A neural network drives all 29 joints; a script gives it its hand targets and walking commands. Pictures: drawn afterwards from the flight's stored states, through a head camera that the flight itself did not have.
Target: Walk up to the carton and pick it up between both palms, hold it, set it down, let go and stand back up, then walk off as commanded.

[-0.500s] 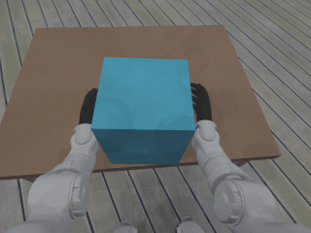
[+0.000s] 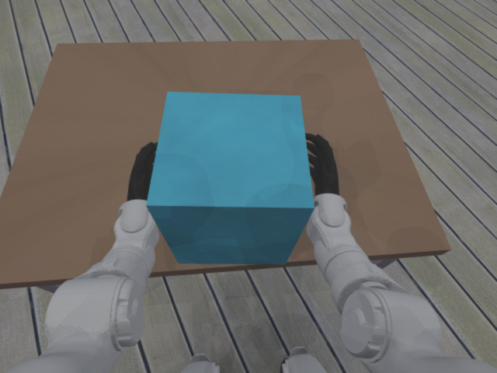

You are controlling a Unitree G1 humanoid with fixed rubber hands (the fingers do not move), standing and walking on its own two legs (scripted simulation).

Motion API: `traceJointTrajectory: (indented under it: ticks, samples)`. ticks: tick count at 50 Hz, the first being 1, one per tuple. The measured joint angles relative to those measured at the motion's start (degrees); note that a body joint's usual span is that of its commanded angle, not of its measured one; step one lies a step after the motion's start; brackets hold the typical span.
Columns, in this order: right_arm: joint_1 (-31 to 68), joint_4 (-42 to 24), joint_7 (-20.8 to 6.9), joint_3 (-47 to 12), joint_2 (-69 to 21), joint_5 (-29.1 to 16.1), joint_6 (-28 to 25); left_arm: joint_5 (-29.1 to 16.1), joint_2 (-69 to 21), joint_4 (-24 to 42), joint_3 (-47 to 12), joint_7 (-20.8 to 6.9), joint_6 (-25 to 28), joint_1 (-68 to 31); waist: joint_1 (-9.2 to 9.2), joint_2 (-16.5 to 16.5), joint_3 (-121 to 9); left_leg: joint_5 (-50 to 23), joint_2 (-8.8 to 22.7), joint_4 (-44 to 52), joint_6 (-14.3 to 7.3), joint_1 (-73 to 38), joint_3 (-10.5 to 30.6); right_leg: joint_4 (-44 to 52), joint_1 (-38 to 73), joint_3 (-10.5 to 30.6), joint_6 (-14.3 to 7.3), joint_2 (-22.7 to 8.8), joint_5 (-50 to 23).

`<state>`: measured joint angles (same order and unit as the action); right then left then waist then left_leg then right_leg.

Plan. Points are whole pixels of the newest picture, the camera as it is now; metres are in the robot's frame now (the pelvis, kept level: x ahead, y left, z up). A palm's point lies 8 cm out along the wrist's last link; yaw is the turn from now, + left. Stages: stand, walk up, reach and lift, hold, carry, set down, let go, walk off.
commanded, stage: reach and lift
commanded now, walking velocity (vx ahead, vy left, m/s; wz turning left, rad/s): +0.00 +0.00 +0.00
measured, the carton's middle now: (233, 188) +0.44 +0.03 -0.02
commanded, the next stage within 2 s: none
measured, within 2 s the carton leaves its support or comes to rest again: leaves its support in 1.48 s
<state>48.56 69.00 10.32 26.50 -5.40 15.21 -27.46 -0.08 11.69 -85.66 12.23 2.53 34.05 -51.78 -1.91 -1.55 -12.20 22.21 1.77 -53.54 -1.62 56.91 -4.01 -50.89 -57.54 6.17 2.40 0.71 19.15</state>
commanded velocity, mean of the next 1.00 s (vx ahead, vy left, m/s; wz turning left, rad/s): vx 0.00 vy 0.00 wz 0.00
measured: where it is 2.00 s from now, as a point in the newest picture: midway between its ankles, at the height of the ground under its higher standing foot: outside the picture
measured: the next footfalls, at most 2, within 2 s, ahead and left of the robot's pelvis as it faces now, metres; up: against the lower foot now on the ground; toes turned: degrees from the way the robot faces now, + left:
none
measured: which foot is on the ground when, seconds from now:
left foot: down 0.00-1.00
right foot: down 0.00-1.00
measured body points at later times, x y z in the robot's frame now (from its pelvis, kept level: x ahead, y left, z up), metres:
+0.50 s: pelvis +0.00 +0.00 +0.00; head +0.12 +0.02 +0.43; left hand +0.44 +0.19 +0.00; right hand +0.43 -0.12 +0.02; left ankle +0.02 +0.10 -0.68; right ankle +0.04 -0.16 -0.68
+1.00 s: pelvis -0.01 +0.01 +0.00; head +0.11 +0.04 +0.44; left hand +0.43 +0.18 +0.01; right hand +0.42 -0.12 +0.03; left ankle +0.02 +0.10 -0.68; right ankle +0.04 -0.16 -0.68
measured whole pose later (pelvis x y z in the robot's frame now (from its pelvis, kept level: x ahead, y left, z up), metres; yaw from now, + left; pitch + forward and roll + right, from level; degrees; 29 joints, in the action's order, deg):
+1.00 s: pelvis -0.01 +0.01 +0.00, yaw -1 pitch +26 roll -2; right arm 45.9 74.1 11.5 25.8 -2.3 15.1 -41.5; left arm 2.1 8.5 -86.7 12.4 4.9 41.6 -51.8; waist -0.6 -1.6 -12.2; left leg 21.4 2.2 -52.7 -1.9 57.0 -4.0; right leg -47.6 -56.5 6.2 2.4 1.0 17.1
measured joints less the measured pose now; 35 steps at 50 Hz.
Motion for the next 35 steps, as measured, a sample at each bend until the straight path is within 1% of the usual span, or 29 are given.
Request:
traceJointTrajectory:
  ticks: [21, 28, 35]
  samples:
    - [-0.5, 0.0, 0.8, -0.6, 0.1, -0.1, -1.0, 0.1, -0.4, -0.4, 0.2, 0.3, 0.8, 0.0, 0.19, 0.0, 0.0, 0.0, 0.0, 0.0, 0.0, 0.0, 0.0, 0.1, 0.0, 0.0, 0.0, 0.0, 0.0]
    - [-1.3, 0.1, 1.0, -0.9, 0.2, -0.1, -3.3, 0.2, -0.7, -1.0, 0.2, 0.4, 2.5, 0.0, 0.44, 0.0, 0.0, 0.0, 0.0, 0.0, 0.0, 0.0, 0.0, 0.2, 0.1, 0.0, 0.0, 0.0, -0.1]
    - [-2.6, 0.9, 1.0, -0.9, 1.0, -0.1, -7.7, 1.5, -1.6, -1.1, 0.2, 1.2, 4.7, 0.0, 1.07, 0.0, 0.0, -0.2, 0.2, 0.0, 0.0, 0.0, 0.0, 0.8, 0.3, 0.0, 0.0, 0.1, -0.6]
